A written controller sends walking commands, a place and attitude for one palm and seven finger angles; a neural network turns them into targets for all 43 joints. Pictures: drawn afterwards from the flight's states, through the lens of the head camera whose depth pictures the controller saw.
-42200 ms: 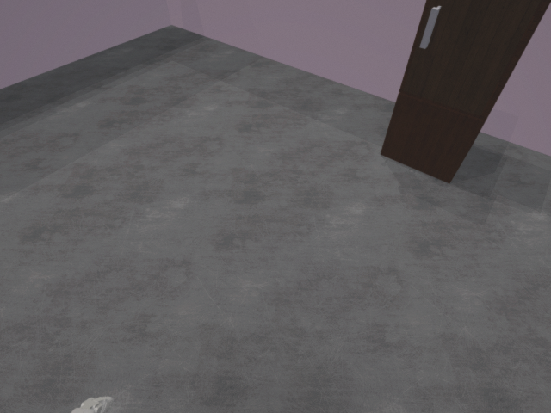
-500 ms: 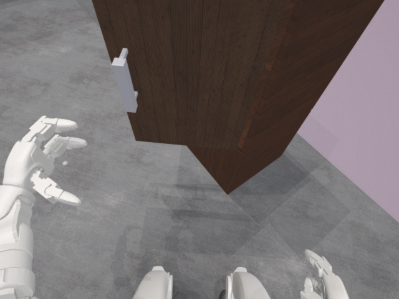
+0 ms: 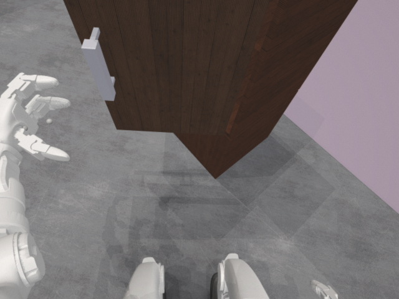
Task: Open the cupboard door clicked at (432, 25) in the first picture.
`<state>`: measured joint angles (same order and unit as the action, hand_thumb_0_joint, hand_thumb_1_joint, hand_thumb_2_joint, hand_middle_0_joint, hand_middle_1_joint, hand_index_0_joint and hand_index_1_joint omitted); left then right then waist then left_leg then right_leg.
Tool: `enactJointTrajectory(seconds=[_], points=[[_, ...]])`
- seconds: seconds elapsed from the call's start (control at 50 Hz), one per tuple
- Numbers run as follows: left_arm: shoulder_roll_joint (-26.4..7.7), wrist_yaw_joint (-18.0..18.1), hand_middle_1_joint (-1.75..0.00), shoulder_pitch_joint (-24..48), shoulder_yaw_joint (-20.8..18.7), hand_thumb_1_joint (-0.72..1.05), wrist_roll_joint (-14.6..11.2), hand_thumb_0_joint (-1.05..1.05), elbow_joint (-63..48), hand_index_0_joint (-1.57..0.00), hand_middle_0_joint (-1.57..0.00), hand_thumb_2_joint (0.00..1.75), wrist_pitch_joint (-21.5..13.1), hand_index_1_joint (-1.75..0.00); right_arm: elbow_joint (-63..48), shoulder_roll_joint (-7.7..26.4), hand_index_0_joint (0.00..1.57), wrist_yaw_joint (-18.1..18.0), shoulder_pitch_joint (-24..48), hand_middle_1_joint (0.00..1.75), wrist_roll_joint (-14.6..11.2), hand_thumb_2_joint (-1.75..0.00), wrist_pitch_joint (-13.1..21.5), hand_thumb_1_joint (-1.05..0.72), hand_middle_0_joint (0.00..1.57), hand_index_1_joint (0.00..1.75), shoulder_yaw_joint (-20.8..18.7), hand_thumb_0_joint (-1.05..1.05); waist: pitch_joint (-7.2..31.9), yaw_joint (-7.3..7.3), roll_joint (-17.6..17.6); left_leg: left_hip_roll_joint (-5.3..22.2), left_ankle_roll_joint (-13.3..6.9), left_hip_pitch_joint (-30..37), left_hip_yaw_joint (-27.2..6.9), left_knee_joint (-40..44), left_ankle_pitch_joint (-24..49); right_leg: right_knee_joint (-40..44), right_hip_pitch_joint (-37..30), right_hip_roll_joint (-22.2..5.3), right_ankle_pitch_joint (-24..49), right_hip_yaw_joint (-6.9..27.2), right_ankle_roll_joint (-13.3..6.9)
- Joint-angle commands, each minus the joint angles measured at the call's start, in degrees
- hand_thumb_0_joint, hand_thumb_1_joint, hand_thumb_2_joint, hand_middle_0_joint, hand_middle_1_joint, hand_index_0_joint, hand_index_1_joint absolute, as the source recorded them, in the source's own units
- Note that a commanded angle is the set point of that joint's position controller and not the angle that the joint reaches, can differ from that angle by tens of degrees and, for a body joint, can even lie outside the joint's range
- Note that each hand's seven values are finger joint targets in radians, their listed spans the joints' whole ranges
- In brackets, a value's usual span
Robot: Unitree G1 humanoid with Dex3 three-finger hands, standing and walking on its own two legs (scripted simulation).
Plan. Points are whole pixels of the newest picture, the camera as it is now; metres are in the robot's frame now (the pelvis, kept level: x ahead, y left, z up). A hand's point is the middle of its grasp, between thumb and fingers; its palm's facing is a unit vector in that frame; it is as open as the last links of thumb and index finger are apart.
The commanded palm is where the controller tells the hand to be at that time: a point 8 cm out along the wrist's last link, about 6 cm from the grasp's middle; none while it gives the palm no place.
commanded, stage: move the hooked fingers beside the handle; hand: left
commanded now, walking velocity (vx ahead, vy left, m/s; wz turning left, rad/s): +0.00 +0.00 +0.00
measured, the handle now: (102, 66) +0.58 +0.21 +0.05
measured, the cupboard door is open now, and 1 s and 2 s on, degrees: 49 49 49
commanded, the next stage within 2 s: slide the fingers in behind the handle in 1.54 s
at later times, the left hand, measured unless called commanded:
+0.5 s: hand (61, 88) +0.50 +0.27 +0.06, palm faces -0.05 -1.00 -0.01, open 14.0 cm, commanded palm +0.50 +0.31 +0.06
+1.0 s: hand (66, 74) +0.55 +0.27 +0.05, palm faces -0.05 -1.00 -0.02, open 14.0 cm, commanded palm +0.53 +0.30 +0.05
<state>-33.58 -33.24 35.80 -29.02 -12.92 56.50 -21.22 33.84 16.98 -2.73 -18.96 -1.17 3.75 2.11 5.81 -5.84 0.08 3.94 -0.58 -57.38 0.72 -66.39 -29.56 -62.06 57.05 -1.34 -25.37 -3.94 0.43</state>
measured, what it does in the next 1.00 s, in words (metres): stands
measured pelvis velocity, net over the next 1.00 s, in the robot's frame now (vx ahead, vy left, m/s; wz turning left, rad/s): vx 0.00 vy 0.01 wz -0.05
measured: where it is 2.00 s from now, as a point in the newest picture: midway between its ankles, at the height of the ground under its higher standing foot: outside the picture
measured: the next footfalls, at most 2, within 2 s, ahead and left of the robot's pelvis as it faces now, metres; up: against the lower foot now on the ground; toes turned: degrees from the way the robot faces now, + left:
none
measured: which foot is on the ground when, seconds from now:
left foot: down 0.00-1.00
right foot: down 0.00-1.00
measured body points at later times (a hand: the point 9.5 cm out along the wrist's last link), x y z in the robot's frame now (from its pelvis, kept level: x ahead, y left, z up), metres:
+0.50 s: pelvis +0.00 +0.01 -0.02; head +0.16 +0.04 +0.40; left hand +0.50 +0.32 +0.06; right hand +0.02 -0.27 -0.11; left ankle +0.02 +0.11 -0.65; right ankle +0.04 -0.13 -0.65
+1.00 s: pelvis +0.00 +0.01 -0.02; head +0.20 +0.05 +0.39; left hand +0.55 +0.33 +0.06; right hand -0.02 -0.25 -0.11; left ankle +0.02 +0.11 -0.65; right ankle +0.04 -0.13 -0.65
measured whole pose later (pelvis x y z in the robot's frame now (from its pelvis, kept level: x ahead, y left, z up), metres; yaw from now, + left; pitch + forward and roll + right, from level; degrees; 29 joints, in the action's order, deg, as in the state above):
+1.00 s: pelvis +0.00 +0.01 -0.02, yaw -3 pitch +29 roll -6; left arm -48.6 -29.9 58.9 -32.6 -3.4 70.1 -17.1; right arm 32.9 16.1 -0.7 -22.9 0.9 -4.5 5.3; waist 4.3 -13.5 1.6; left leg 5.4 -1.6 -69.6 -0.2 -71.4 -31.1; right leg -63.7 67.8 0.2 -24.7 -4.4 1.4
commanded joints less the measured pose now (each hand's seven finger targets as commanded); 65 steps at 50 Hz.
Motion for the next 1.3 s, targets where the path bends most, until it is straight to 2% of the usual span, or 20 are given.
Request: enactJointTrajectory(seconds=[0.0, 0.08, 0.18, 0.2, 0.24, 0.3, 0.36, 0.42, 0.48, 0.54, 0.56, 0.72, 0.76, 0.9, 0.94, 0.98, 1.02, 1.08, 1.2, 1.28], points=[[-19.49, -0.05, -1.20, 21.73, -2.85, -0.50, -0.33, 0.00, -10.49, -0.30, -0.30, 0.30, -3.72, -1.20, -4.26, 10.29, 0.20, -0.70, -6.82, 0.30, -0.13, -0.90, 0.34, -0.90, 0.20, 0.30, -4.07, 0.00, 27.21, 0.68, 9.01, -2.28, -0.75, 17.51, -2.56, 8.41, 21.88, 5.87, -11.66, 3.15, 14.08, 1.81, -1.95], [-18.98, 0.88, -1.20, 24.74, -2.25, -0.50, -0.11, 0.00, -7.98, -0.30, -0.30, 0.30, -3.74, -1.20, -3.91, 10.42, 0.20, -0.49, -7.58, 0.30, 0.02, -0.90, -0.76, -0.90, 0.20, 0.30, -3.95, 0.00, 26.40, -0.42, 8.09, -2.07, -0.77, 17.52, -3.22, 7.84, 22.47, 5.41, -9.43, 3.39, 13.67, 1.18, -2.00], [-22.94, 1.61, -1.20, 28.08, -4.20, -0.50, 1.55, 0.00, -5.11, -0.30, -0.30, 0.30, -3.72, -1.20, -3.54, 10.74, 0.20, -0.40, -8.77, 0.30, 0.38, -0.90, -2.20, -0.90, 0.20, 0.30, -3.68, 0.00, 27.55, -0.97, 7.11, -2.03, -1.01, 15.76, -3.26, 6.91, 22.84, 4.89, -10.37, 3.50, 14.81, 1.42, -1.83], [-22.41, 1.54, -1.20, 29.08, -3.20, -0.50, 2.09, 0.00, -4.58, -0.30, -0.30, 0.30, -3.62, -1.20, -3.50, 10.63, 0.20, -0.32, -8.74, 0.30, 0.30, -0.90, -2.48, -0.90, 0.20, 0.30, -3.61, 0.00, 27.72, -1.27, 8.91, -2.07, -0.93, 15.94, -2.96, 6.76, 22.58, 5.12, -9.67, 3.42, 14.68, 1.73, -1.61], [-22.55, 1.87, -1.20, 31.64, -2.49, -0.50, 2.77, 0.00, -2.19, -0.30, -0.30, 0.30, -3.28, -1.20, -3.01, 10.81, 0.20, -0.32, -8.88, 0.30, 0.37, -0.90, -2.87, -0.90, 0.20, 0.30, -3.35, 0.00, 25.09, -2.52, 7.75, -1.94, -1.09, 13.83, -3.20, 6.64, 19.31, 5.55, -8.05, 3.44, 12.18, 1.63, -1.48], [-26.41, 1.92, -1.20, 34.83, -4.31, -0.50, 3.26, 0.00, -2.02, -0.30, -0.30, 0.30, -3.58, -1.20, -2.76, 11.26, 0.20, -0.60, -9.66, 0.30, 0.61, -0.90, -3.40, -0.90, 0.20, 0.30, -3.08, 0.00, 28.07, -2.92, 9.01, -1.84, -1.21, 14.12, -3.40, 5.44, 21.26, 4.67, -8.08, 3.59, 13.62, 1.86, -1.54], [-26.27, 1.97, -1.20, 38.03, -2.70, -0.50, 4.46, 0.00, -0.34, -0.30, -0.30, 0.30, -2.94, -1.20, -2.28, 11.38, 0.20, -0.47, -10.06, 0.30, 0.80, -0.90, -3.72, -0.90, 0.20, 0.30, -2.70, 0.00, 27.32, -3.99, 11.30, -1.66, -1.09, 14.04, -4.08, 4.85, 20.84, 4.25, -5.32, 3.51, 12.26, 1.44, -1.56], [-27.45, 1.94, -1.20, 39.99, -2.98, -0.50, 4.84, 0.00, 0.59, -0.30, -0.30, 0.30, -2.35, -1.20, -2.03, 11.71, 0.20, -0.49, -11.17, 0.30, 0.95, -0.90, -4.18, -0.90, 0.20, 0.30, -2.60, 0.00, 30.29, -4.46, 12.32, -1.48, -1.00, 15.79, -4.62, 4.05, 23.12, 3.76, -4.02, 3.60, 13.06, 1.22, -1.50], [-29.11, 2.22, -1.20, 42.85, -2.89, -0.50, 5.43, 0.00, 3.09, -0.30, -0.30, 0.30, -0.99, -1.20, -2.30, 11.79, 0.20, -0.68, -11.61, 0.30, 0.98, -0.90, -4.53, -0.90, 0.20, 0.30, -1.87, 0.00, 28.09, -5.71, 10.66, -1.52, -1.50, 11.97, -4.58, 3.37, 21.37, 3.33, -4.00, 3.85, 12.57, 1.07, -1.46], [-32.19, 2.81, -1.20, 44.62, -4.04, -0.50, 7.06, 0.00, 0.68, -0.30, -0.30, 0.30, -0.93, -1.20, -2.10, 12.02, 0.20, -0.46, -12.73, 0.30, 1.40, -0.90, -5.08, -0.90, 0.20, 0.30, -1.92, 0.00, 33.31, -5.27, 14.33, -1.23, -1.18, 15.49, -5.10, 2.79, 25.06, 2.90, -3.80, 3.72, 14.23, 1.00, -1.46], [-30.76, 2.84, -1.20, 44.02, -3.24, -0.50, 7.08, 0.00, 1.56, -0.30, -0.30, 0.30, -0.58, -1.20, -2.09, 11.91, 0.20, -0.24, -12.95, 0.30, 1.38, -0.90, -5.24, -0.90, 0.20, 0.30, -1.95, 0.00, 33.19, -5.69, 14.42, -1.18, -1.16, 15.87, -5.07, 2.56, 25.64, 3.04, -2.89, 3.82, 14.41, 0.94, -1.41], [-34.50, 3.88, -1.20, 47.81, -4.61, -0.50, 8.89, 0.00, 3.63, -0.30, -0.30, 0.30, 1.09, -1.20, -1.75, 12.04, 0.20, 0.19, -14.76, 0.30, 1.77, -0.90, -6.61, -0.90, 0.20, 0.30, -1.30, 0.00, 32.31, -6.91, 15.20, -0.74, -1.12, 15.20, -5.55, 2.00, 27.21, 3.13, -1.93, 4.22, 15.20, 0.41, -1.31], [-33.88, 3.89, -1.20, 45.63, -4.11, -0.50, 9.14, 0.00, 5.63, -0.30, -0.30, 0.30, 1.79, -1.20, -2.18, 11.97, 0.20, 0.27, -14.76, 0.30, 1.78, -0.90, -6.88, -0.90, 0.20, 0.30, -1.09, 0.00, 30.26, -7.28, 13.57, -0.77, -1.48, 12.45, -4.98, 2.06, 24.98, 3.46, -2.40, 4.33, 14.57, 0.48, -1.15], [-34.30, 2.93, -1.20, 43.67, -5.90, -0.50, 7.87, 0.00, 0.49, -0.30, -0.30, 0.30, 0.37, -1.20, -2.55, 11.97, 0.20, 0.93, -15.59, 0.30, 2.02, -0.90, -7.79, -0.90, 0.20, 0.30, -1.68, 0.00, 35.21, -5.79, 16.91, -0.34, -0.75, 18.71, -5.80, 2.37, 31.58, 3.00, -2.11, 4.66, 17.14, -0.02, -1.47], [-32.20, 3.02, -1.20, 44.09, -4.57, -0.50, 7.66, 0.00, 1.48, -0.30, -0.30, 0.30, 0.63, -1.20, -2.12, 11.88, 0.20, 1.04, -15.45, 0.30, 1.92, -0.90, -7.99, -0.90, 0.20, 0.30, -1.80, 0.00, 32.16, -6.81, 14.84, -0.37, -0.93, 17.60, -5.82, 2.65, 28.93, 3.75, -1.18, 4.72, 15.56, -0.09, -1.28], [-32.99, 3.33, -1.20, 44.66, -5.38, -0.50, 7.36, 0.00, -1.17, -0.30, -0.30, 0.30, 0.05, -1.20, -2.12, 11.86, 0.20, 1.12, -15.55, 0.30, 1.97, -0.90, -7.98, -0.90, 0.20, 0.30, -1.85, 0.00, 33.44, -6.09, 17.47, -0.31, -0.76, 19.91, -6.07, 2.94, 30.81, 3.57, -0.91, 4.76, 15.82, -0.18, -1.63], [-32.69, 3.60, -1.20, 43.01, -5.59, -0.50, 7.50, 0.00, -1.43, -0.30, -0.30, 0.30, 0.03, -1.20, -1.83, 11.85, 0.20, 1.32, -15.68, 0.30, 1.97, -0.90, -8.17, -0.90, 0.20, 0.30, -2.11, 0.00, 34.35, -5.76, 17.20, -0.22, -0.36, 21.75, -6.50, 3.20, 32.84, 3.86, -0.88, 4.73, 16.16, -0.41, -1.52], [-29.07, 4.03, -1.20, 44.92, -2.87, -0.50, 7.22, 0.00, -1.39, -0.30, -0.30, 0.30, -0.04, -1.20, -1.33, 11.53, 0.20, 1.29, -15.40, 0.30, 1.96, -0.90, -8.16, -0.90, 0.20, 0.30, -2.08, 0.00, 31.32, -6.97, 17.47, -0.15, -0.47, 22.20, -6.57, 3.42, 31.84, 4.35, 1.06, 4.74, 15.26, -0.58, -1.63], [-30.87, 4.49, -1.20, 42.58, -4.67, -0.50, 7.36, 0.00, -1.76, -0.30, -0.30, 0.30, -0.86, -1.20, -1.64, 11.52, 0.20, 1.32, -15.18, 0.30, 2.07, -0.90, -8.29, -0.90, 0.20, 0.30, -2.12, 0.00, 33.57, -5.78, 17.26, -0.35, -0.19, 22.72, -6.34, 3.44, 34.97, 4.19, -1.83, 4.67, 17.70, -0.43, -1.67], [-28.10, 4.12, -1.20, 41.97, -2.74, -0.50, 6.81, 0.00, 1.35, -0.30, -0.30, 0.30, -0.55, -1.20, -2.44, 11.24, 0.20, 1.24, -14.11, 0.30, 1.69, -0.90, -8.47, -0.90, 0.20, 0.30, -1.87, 0.00, 28.84, -6.62, 14.37, -0.79, -0.90, 18.10, -5.32, 3.46, 30.09, 4.54, -2.48, 4.81, 17.08, -0.12, -1.64]])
